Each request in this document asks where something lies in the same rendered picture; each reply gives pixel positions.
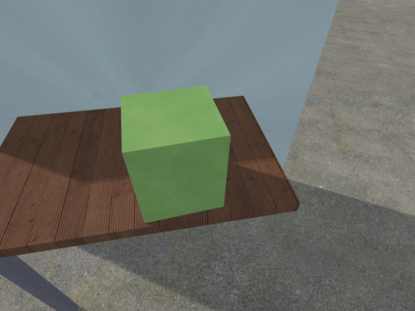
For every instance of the carton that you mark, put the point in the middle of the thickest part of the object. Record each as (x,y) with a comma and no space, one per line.
(176,146)

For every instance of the table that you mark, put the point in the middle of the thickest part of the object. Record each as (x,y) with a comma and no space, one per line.
(64,183)

